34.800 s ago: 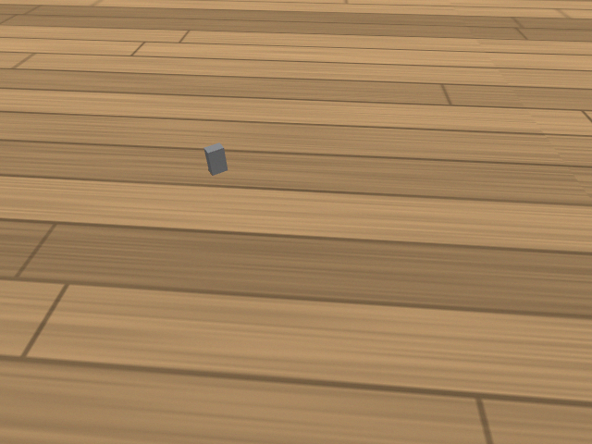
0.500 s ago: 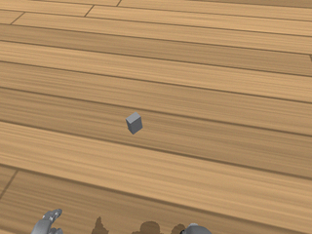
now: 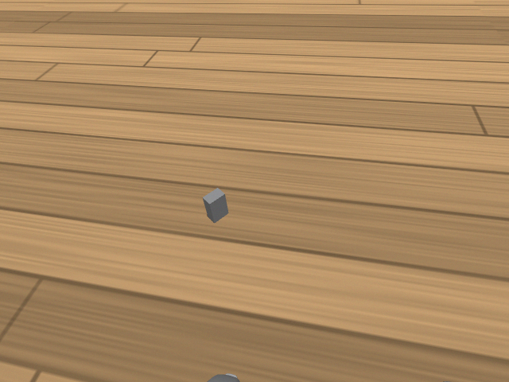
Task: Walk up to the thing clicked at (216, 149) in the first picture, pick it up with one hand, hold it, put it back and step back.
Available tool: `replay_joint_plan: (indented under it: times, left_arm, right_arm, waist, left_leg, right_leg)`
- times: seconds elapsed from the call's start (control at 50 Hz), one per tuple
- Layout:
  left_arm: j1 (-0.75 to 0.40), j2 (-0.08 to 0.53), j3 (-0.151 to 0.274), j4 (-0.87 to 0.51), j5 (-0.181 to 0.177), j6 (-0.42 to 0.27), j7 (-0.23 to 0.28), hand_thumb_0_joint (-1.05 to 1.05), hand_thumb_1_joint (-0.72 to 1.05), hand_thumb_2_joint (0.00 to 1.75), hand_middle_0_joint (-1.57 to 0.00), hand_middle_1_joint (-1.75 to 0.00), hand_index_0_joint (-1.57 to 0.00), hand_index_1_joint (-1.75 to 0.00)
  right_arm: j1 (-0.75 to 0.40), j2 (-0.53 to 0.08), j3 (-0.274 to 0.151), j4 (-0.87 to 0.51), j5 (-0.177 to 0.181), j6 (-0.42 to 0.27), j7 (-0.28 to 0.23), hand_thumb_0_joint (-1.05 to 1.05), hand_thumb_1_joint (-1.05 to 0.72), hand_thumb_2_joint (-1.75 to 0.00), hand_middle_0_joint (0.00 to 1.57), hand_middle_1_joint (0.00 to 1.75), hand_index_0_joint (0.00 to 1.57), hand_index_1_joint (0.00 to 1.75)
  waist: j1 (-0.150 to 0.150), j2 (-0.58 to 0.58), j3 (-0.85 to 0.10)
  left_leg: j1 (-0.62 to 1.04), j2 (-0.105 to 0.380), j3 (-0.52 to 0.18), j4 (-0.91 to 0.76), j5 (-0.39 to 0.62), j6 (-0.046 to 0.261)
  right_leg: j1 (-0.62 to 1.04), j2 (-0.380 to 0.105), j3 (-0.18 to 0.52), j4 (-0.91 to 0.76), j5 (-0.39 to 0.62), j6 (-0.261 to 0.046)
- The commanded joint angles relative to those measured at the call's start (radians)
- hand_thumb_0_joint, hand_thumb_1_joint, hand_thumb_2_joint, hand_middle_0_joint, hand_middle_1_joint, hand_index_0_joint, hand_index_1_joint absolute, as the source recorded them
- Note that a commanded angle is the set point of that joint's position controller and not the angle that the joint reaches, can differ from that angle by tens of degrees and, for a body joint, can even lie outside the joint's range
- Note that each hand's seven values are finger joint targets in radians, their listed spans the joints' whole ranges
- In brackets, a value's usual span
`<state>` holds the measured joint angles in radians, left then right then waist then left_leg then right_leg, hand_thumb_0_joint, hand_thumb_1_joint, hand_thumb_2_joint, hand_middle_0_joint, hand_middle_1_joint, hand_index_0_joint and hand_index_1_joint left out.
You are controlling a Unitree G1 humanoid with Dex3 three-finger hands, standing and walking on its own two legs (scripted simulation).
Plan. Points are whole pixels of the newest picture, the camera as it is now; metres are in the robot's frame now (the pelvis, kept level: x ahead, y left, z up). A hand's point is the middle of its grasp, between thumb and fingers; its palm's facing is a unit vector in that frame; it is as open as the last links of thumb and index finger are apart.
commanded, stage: step back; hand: left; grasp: from the side
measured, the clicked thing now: (216, 205) +1.00 +0.30 -0.69
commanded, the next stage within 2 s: stand in 1.00 s
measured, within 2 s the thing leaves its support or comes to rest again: neither
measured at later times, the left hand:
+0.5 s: hand out of the picture +0.04 +0.27 -0.14, palm faces +0.07 -0.91 -0.41, open 7.3 cm
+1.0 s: hand out of the picture +0.09 +0.29 -0.15, palm faces +0.09 -0.92 -0.37, open 7.3 cm
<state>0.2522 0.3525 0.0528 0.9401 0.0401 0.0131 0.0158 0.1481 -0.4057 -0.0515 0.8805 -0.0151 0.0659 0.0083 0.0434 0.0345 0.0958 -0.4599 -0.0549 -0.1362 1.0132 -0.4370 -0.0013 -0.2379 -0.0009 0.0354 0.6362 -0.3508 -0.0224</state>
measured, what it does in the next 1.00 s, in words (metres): steps on the spot: left foot, then right foot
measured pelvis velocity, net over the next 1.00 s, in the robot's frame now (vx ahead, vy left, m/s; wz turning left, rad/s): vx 0.03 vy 0.02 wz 0.07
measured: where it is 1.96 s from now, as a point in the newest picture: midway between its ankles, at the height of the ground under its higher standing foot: outside the picture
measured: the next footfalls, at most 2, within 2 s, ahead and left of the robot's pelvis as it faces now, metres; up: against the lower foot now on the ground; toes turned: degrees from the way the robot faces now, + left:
left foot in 0.16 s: +0.00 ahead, +0.15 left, +0.00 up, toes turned +2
right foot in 0.44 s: +0.08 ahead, -0.10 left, +0.00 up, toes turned +2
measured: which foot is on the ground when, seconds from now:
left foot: up 0.00-0.14, down 0.16-0.48, up 0.50-0.76, down 0.78-1.00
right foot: down 0.00-0.20, up 0.22-0.42, down 0.44-1.00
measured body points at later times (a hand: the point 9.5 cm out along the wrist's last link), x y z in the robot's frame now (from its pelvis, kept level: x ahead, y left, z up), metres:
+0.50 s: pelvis -0.01 -0.01 -0.01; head +0.00 -0.02 +0.44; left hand +0.04 +0.32 -0.11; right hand +0.06 -0.32 -0.13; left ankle -0.04 +0.15 -0.72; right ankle +0.04 -0.10 -0.73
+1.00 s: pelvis +0.03 +0.02 +0.00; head +0.06 +0.03 +0.45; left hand +0.09 +0.34 -0.12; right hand +0.16 -0.26 -0.13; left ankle +0.05 +0.15 -0.73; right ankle +0.04 -0.10 -0.73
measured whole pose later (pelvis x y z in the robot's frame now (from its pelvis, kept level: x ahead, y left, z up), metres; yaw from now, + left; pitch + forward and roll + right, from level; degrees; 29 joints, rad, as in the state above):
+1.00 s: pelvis +0.03 +0.02 +0.00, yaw +4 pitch -2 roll +0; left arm 0.13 0.38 0.03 1.01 0.00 -0.01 0.01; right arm 0.09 -0.33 -0.02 1.03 -0.02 0.01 0.01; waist 0.03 0.00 0.09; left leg -0.29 0.05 0.01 0.61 -0.29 -0.02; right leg -0.24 -0.01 -0.03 0.60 -0.33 0.00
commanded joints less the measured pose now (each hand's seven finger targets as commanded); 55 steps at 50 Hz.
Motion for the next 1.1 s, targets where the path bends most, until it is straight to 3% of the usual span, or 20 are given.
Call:
replay_joint_plan:
  times: [0.0,0.06,0.1,0.14,0.18,0.2,0.22,0.28,0.36,0.42,0.44,0.46,0.48,0.5,0.56,0.72,0.78,0.82,0.92,1.08]
  left_arm:
    - [-0.074,0.291,0.087,-0.092,0.006,-0.06,0.012,0.0,0.9,0.9,-0.2,-0.3,-0.2,-0.3]
    - [-0.037,0.304,0.097,-0.082,0.015,-0.057,0.001,0.0,0.9,0.9,-0.2,-0.3,-0.2,-0.3]
    - [-0.076,0.316,0.094,-0.094,0.008,-0.045,-0.008,0.0,0.9,0.9,-0.2,-0.3,-0.2,-0.3]
    - [-0.078,0.259,0.064,-0.098,0.002,-0.031,-0.012,0.0,0.9,0.9,-0.2,-0.3,-0.2,-0.3]
    - [-0.081,0.16,0.034,-0.112,-0.023,-0.031,-0.012,0.0,0.9,0.9,-0.2,-0.3,-0.2,-0.3]
    - [-0.155,0.267,0.065,-0.101,-0.008,-0.034,-0.008,0.0,0.9,0.9,-0.2,-0.3,-0.2,-0.3]
    - [-0.148,0.292,0.069,-0.095,-0.01,-0.04,-0.015,0.0,0.9,0.9,-0.2,-0.3,-0.2,-0.3]
    - [-0.08,0.249,0.065,-0.062,-0.019,-0.051,-0.033,0.0,0.9,0.9,-0.2,-0.3,-0.2,-0.3]
    - [-0.075,0.223,0.064,-0.051,-0.018,-0.057,-0.037,0.0,0.9,0.9,-0.2,-0.3,-0.2,-0.3]
    - [0.056,0.22,0.074,0.012,-0.011,-0.071,-0.017,0.0,0.9,0.9,-0.2,-0.3,-0.2,-0.3]
    - [0.077,0.262,0.085,0.016,0.001,-0.08,-0.007,0.0,0.9,0.9,-0.2,-0.3,-0.2,-0.3]
    - [0.067,0.356,0.102,0.0,0.005,-0.086,-0.001,0.0,0.9,0.9,-0.2,-0.3,-0.2,-0.3]
    - [-0.013,0.383,0.105,-0.027,0.004,-0.082,-0.004,0.0,0.9,0.9,-0.2,-0.3,-0.2,-0.3]
    - [-0.063,0.373,0.103,-0.045,0.0,-0.08,-0.005,0.0,0.9,0.9,-0.2,-0.3,-0.2,-0.3]
    - [-0.086,0.277,0.076,-0.045,-0.012,-0.095,0.0,0.0,0.9,0.9,-0.2,-0.3,-0.2,-0.3]
    - [-0.122,0.264,0.052,-0.044,-0.03,-0.071,0.005,0.0,0.9,0.9,-0.2,-0.3,-0.2,-0.3]
    - [-0.104,0.217,0.036,-0.056,-0.041,-0.055,0.008,0.0,0.9,0.9,-0.2,-0.3,-0.2,-0.3]
    - [-0.097,0.206,0.029,-0.029,-0.053,-0.037,0.01,0.0,0.9,0.9,-0.2,-0.3,-0.2,-0.3]
    - [-0.103,0.262,0.036,0.023,-0.034,-0.055,0.005,0.0,0.9,0.9,-0.2,-0.3,-0.2,-0.3]
    - [-0.184,0.22,-0.008,0.095,-0.037,-0.056,-0.013,0.0,0.9,0.9,-0.2,-0.3,-0.2,-0.3]
  right_arm:
    - [-0.02,-0.162,-0.044,-0.051,-0.008,-0.044,-0.01,0.0,-0.9,-0.9,0.2,0.3,0.2,0.3]
    - [-0.034,-0.154,-0.041,-0.048,-0.02,-0.064,0.003,0.0,-0.9,-0.9,0.2,0.3,0.2,0.3]
    - [0.008,-0.16,-0.049,-0.023,-0.02,-0.078,0.008,0.0,-0.9,-0.9,0.2,0.3,0.2,0.3]
    - [0.101,-0.169,-0.069,0.031,-0.022,-0.095,0.002,0.0,-0.9,-0.9,0.2,0.3,0.2,0.3]
    - [0.131,-0.291,-0.097,0.022,-0.04,-0.105,-0.006,0.0,-0.9,-0.9,0.2,0.3,0.2,0.3]
    - [0.131,-0.345,-0.104,0.02,-0.027,-0.103,-0.003,0.0,-0.9,-0.9,0.2,0.3,0.2,0.3]
    - [0.071,-0.332,-0.101,0.011,-0.021,-0.105,-0.003,0.0,-0.9,-0.9,0.2,0.3,0.2,0.3]
    - [0.038,-0.222,-0.069,0.0,-0.029,-0.115,-0.003,0.0,-0.9,-0.9,0.2,0.3,0.2,0.3]
    - [0.05,-0.234,-0.071,0.003,-0.025,-0.106,0.0,0.0,-0.9,-0.9,0.2,0.3,0.2,0.3]
    - [-0.002,-0.168,-0.047,-0.014,-0.009,-0.083,-0.002,0.0,-0.9,-0.9,0.2,0.3,0.2,0.3]
    - [0.032,-0.093,-0.022,-0.022,-0.002,-0.082,-0.005,0.0,-0.9,-0.9,0.2,0.3,0.2,0.3]
    - [0.04,-0.061,-0.012,-0.037,0.0,-0.08,-0.011,0.0,-0.9,-0.9,0.2,0.3,0.2,0.3]
    - [0.057,-0.163,-0.042,-0.008,-0.009,-0.072,-0.024,0.0,-0.9,-0.9,0.2,0.3,0.2,0.3]
    - [0.09,-0.197,-0.055,0.012,-0.01,-0.076,-0.025,0.0,-0.9,-0.9,0.2,0.3,0.2,0.3]
    - [0.105,-0.153,-0.04,0.051,0.0,-0.083,-0.016,0.0,-0.9,-0.9,0.2,0.3,0.2,0.3]
    - [0.082,-0.116,-0.032,0.069,-0.008,-0.085,-0.019,0.0,-0.9,-0.9,0.2,0.3,0.2,0.3]
    - [0.072,-0.187,-0.054,0.077,-0.017,-0.093,-0.031,0.0,-0.9,-0.9,0.2,0.3,0.2,0.3]
    - [-0.032,-0.239,-0.052,0.055,-0.003,-0.091,-0.028,0.0,-0.9,-0.9,0.2,0.3,0.2,0.3]
    - [-0.107,-0.162,-0.022,0.075,-0.002,-0.076,-0.022,0.0,-0.9,-0.9,0.2,0.3,0.2,0.3]
    - [-0.118,-0.145,0.001,0.14,0.007,-0.107,-0.006,0.0,-0.9,-0.9,0.2,0.3,0.2,0.3]
  waist:
    - [-0.005,-0.15,-0.033]
    - [0.036,-0.229,-0.044]
    - [0.005,-0.25,-0.045]
    - [-0.041,-0.131,-0.096]
    - [-0.071,0.165,-0.097]
    - [-0.102,0.084,-0.009]
    - [-0.069,0.073,0.042]
    - [-0.041,0.083,0.021]
    - [-0.055,0.158,-0.019]
    - [0.035,0.075,-0.064]
    - [0.036,-0.1,-0.095]
    - [0.035,-0.256,-0.073]
    - [0.016,-0.148,-0.023]
    - [-0.01,-0.143,0.026]
    - [-0.031,-0.091,-0.022]
    - [-0.045,-0.185,-0.126]
    - [-0.035,-0.035,-0.195]
    - [-0.014,0.063,-0.195]
    - [-0.012,0.021,-0.125]
    - [-0.044,-0.018,-0.138]
  left_leg:
    - [-0.008,0.015,0.001,-0.061,0.01,-0.019]
    - [-0.03,0.039,0.069,-0.287,-0.081,-0.024]
    - [0.127,0.055,0.124,-0.465,-0.083,-0.011]
    - [0.37,0.024,0.105,-0.678,0.101,0.016]
    - [0.495,0.352,-0.455,-0.809,-0.259,0.162]
    - [0.278,0.413,-0.523,-0.84,-0.426,0.258]
    - [0.182,0.417,-0.465,-0.838,-0.414,0.269]
    - [0.251,0.255,-0.187,-0.752,-0.117,0.179]
    - [0.205,0.244,-0.122,-0.697,-0.043,0.177]
    - [0.034,0.177,-0.007,-0.458,0.027,0.107]
    - [-0.035,0.097,0.054,-0.258,0.013,0.067]
    - [-0.167,-0.027,0.061,-0.109,-0.133,0.021]
    - [-0.084,0.032,-0.011,-0.039,-0.167,0.016]
    - [-0.071,0.069,-0.003,-0.02,-0.147,0.018]
    - [-0.026,0.074,-0.024,-0.072,-0.021,0.02]
    - [0.218,0.061,0.162,-0.472,0.196,0.008]
    - [0.353,0.208,-0.013,-0.535,0.609,0.081]
    - [0.22,0.327,-0.113,-0.57,0.475,0.201]
    - [0.163,0.179,0.034,-0.512,0.299,0.061]
    - [0.321,0.202,0.018,-0.646,0.399,0.038]
  right_leg:
    - [-0.028,-0.186,0.203,-0.26,-0.051,-0.134]
    - [0.103,-0.224,0.244,-0.291,-0.266,-0.155]
    - [-0.001,-0.248,0.233,-0.277,-0.258,-0.161]
    - [-0.088,-0.162,0.108,-0.097,-0.126,-0.093]
    - [-0.442,0.025,-0.092,0.242,-0.198,0.004]
    - [-0.379,-0.044,0.027,0.294,-0.22,0.002]
    - [-0.312,-0.06,0.026,0.321,-0.206,-0.006]
    - [-0.269,-0.051,-0.009,0.2,-0.091,-0.006]
    - [-0.115,-0.016,-0.057,0.029,-0.069,0.006]
    - [0.193,0.013,-0.069,-0.193,0.084,0.0]
    - [0.256,-0.092,0.128,-0.286,0.023,-0.018]
    - [0.204,-0.323,0.513,-0.423,-0.177,-0.093]
    - [0.043,-0.41,0.591,-0.437,-0.339,-0.19]
    - [-0.009,-0.42,0.575,-0.419,-0.31,-0.241]
    - [0.047,-0.269,0.259,-0.333,0.096,-0.149]
    - [0.035,-0.206,0.049,-0.102,0.605,-0.1]
    - [-0.034,-0.113,0.003,0.042,0.471,-0.018]
    - [0.029,-0.023,-0.048,0.055,0.053,0.0]
    - [0.05,-0.119,0.088,-0.152,0.214,-0.037]
    - [0.08,-0.111,0.043,-0.252,0.256,-0.003]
